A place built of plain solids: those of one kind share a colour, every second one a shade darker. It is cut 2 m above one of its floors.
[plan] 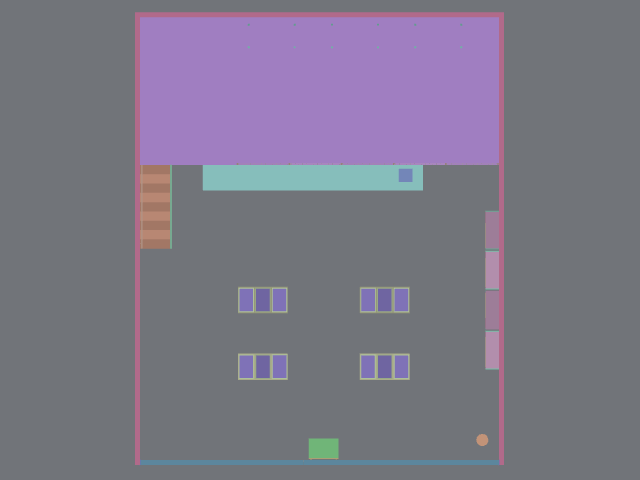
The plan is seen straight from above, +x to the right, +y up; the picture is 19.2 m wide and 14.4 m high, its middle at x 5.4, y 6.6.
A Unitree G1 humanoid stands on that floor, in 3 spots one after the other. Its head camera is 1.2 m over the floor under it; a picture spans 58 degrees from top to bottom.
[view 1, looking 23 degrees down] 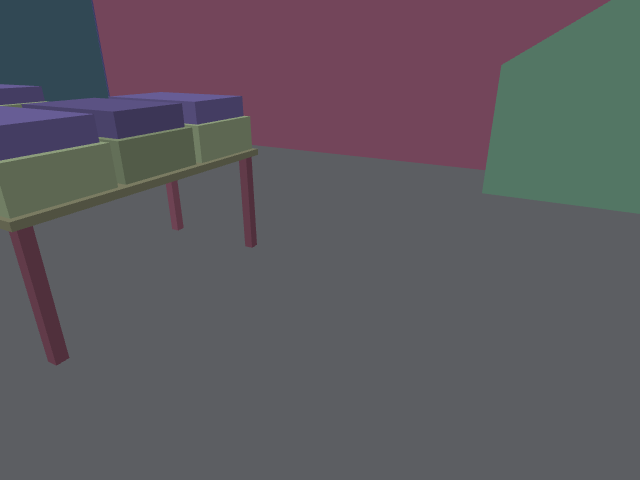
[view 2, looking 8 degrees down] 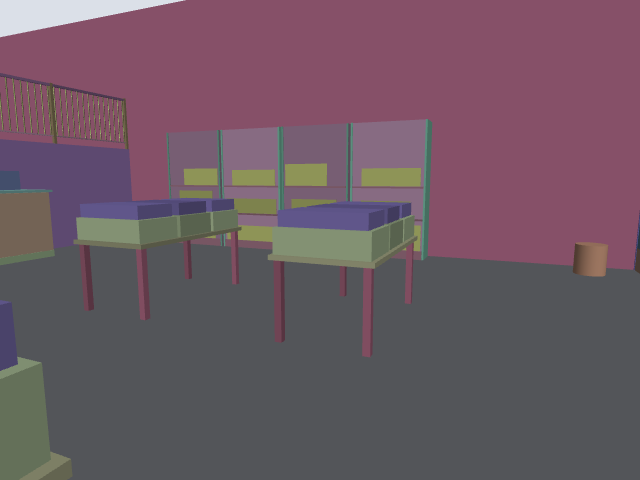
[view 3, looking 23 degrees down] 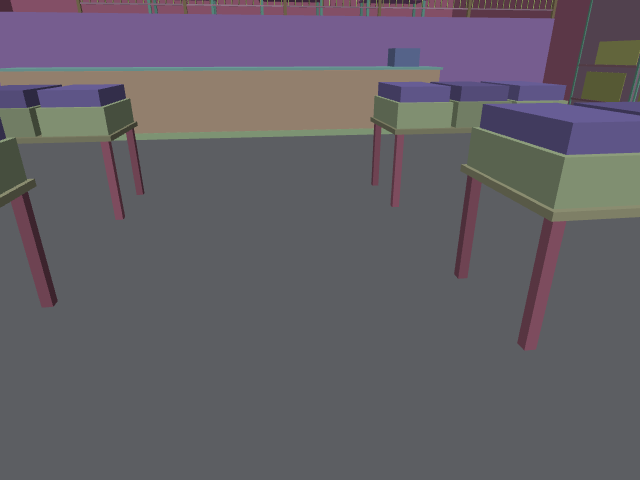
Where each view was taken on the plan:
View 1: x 5.18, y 6.84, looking -152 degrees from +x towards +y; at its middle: ground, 3.07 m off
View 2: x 3.91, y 1.65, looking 23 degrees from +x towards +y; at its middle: bin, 2.97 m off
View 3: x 5.51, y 1.00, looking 82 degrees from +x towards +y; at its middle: ground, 3.07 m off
